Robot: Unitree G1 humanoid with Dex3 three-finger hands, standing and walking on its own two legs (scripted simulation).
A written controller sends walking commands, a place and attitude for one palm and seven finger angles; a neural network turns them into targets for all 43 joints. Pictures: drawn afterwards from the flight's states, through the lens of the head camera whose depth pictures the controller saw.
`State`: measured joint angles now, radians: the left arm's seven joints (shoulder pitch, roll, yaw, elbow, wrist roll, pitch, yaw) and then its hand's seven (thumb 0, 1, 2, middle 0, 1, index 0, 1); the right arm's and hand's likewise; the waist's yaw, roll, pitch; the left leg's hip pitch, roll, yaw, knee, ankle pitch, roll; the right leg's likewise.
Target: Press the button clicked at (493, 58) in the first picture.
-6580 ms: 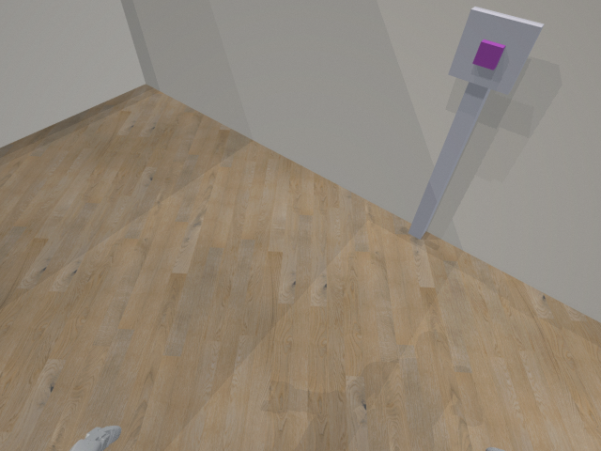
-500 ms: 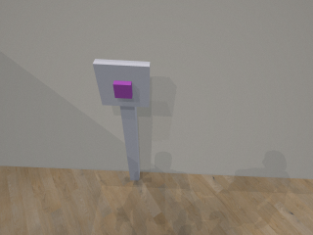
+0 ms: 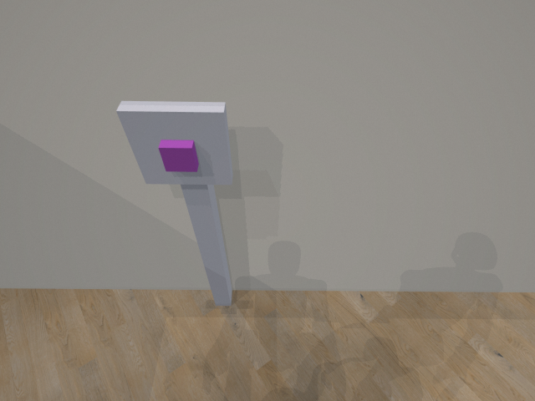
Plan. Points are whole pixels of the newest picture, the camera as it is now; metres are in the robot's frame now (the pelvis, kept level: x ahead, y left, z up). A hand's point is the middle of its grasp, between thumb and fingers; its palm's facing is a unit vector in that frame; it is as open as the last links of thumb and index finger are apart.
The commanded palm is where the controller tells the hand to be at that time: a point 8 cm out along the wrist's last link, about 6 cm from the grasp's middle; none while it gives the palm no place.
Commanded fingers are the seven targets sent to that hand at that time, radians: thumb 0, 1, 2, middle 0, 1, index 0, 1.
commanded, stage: come to a stop and stand still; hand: left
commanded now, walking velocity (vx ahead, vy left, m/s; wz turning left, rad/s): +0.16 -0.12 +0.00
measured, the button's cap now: (179, 154) +0.52 +0.19 +0.06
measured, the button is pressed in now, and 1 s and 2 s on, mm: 0 0 0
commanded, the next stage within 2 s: look again from close up in 1.08 s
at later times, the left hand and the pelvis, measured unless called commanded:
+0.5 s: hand out of the picture +0.07 +0.16 -0.17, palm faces +0.08 -0.97 -0.23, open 7.4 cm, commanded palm none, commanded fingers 0.00 0.90 0.90 -0.20 -0.30 -0.20 -0.30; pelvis +0.03 -0.02 +0.00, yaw +0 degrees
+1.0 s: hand out of the picture +0.08 +0.16 -0.15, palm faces +0.04 -0.97 -0.24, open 7.4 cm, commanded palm none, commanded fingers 0.00 0.90 0.90 -0.20 -0.30 -0.20 -0.30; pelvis +0.00 -0.05 +0.01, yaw +3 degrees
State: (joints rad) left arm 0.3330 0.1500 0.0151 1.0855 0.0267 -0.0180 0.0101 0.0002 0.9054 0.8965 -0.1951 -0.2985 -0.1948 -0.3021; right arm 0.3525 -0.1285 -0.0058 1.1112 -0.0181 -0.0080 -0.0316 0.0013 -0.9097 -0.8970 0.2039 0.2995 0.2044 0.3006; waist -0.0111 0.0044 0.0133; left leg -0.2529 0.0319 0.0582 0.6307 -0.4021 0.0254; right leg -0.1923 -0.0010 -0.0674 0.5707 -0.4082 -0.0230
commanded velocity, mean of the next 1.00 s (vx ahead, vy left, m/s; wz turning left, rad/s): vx -0.06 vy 0.02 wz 0.00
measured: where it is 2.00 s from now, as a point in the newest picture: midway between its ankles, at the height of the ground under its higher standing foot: outside the picture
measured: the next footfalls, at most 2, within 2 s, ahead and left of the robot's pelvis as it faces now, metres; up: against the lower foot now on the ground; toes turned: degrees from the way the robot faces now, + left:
left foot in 0.22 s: +0.09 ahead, +0.06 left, +0.00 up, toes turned +5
right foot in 0.56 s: +0.06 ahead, -0.15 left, +0.00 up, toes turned +0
